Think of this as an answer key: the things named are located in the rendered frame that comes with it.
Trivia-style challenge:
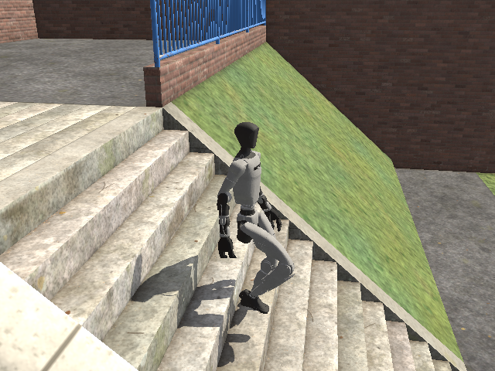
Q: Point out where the stairs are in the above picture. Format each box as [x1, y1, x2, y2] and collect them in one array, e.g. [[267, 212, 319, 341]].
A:
[[0, 108, 452, 371]]

